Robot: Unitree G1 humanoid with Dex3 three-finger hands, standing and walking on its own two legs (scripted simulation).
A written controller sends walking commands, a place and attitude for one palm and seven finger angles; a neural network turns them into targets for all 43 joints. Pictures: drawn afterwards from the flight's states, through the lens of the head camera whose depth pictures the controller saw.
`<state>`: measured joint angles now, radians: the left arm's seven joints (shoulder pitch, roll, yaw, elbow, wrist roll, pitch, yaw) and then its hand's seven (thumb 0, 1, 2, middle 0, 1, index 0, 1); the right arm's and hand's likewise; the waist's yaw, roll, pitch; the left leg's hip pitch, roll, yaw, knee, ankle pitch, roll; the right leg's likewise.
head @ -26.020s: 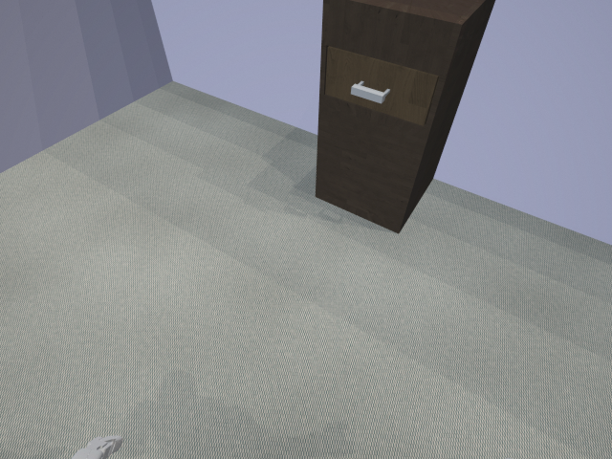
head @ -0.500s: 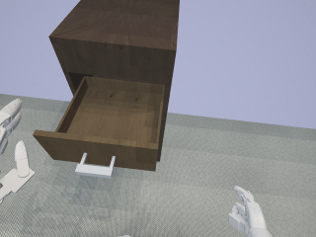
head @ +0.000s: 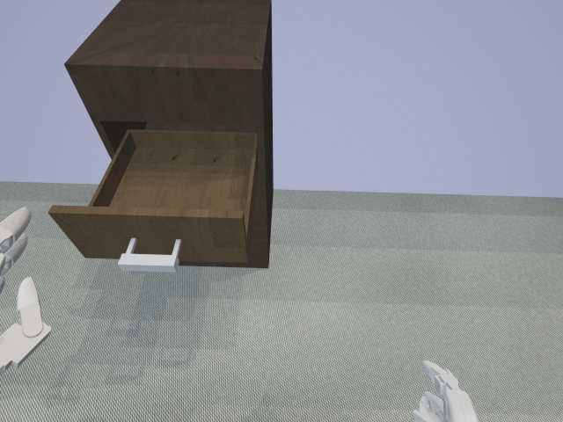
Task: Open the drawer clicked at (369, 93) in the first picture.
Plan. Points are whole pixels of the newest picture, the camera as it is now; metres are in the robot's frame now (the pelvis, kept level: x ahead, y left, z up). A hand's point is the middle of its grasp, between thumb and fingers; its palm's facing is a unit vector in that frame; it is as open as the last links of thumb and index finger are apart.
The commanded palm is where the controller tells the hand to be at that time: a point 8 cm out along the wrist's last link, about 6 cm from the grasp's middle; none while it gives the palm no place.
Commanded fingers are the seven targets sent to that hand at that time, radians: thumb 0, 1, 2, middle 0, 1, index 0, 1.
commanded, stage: stop stepping back and stand still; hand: left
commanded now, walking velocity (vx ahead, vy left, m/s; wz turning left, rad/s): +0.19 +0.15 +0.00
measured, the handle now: (152, 253) +0.46 +0.28 -0.15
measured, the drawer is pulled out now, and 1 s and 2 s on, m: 0.30 0.30 0.30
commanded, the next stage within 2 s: let the arm hang, fingers relaxed in 0.54 s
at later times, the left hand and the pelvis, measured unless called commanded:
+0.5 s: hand out of the picture +0.13 +0.24 +0.15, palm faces +0.43 -0.81 -0.39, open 7.4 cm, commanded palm +0.07 +0.29 +0.17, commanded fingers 0.00 0.90 0.90 -0.20 -0.30 -0.20 -0.30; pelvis -0.05 +0.00 -0.01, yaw +2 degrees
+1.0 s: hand out of the picture -0.01 +0.20 -0.18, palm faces +0.10 -0.98 -0.18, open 6.9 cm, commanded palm none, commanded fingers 0.00 0.90 0.90 -0.20 -0.30 -0.20 -0.30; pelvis -0.04 +0.02 -0.01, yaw +3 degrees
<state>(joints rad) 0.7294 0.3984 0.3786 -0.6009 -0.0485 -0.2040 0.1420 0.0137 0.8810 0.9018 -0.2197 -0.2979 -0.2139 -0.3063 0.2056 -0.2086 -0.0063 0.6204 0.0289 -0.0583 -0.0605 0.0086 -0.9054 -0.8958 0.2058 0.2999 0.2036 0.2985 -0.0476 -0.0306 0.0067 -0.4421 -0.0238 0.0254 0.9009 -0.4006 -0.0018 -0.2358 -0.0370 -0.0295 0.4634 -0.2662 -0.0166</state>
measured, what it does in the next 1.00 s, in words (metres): steps on the spot: left foot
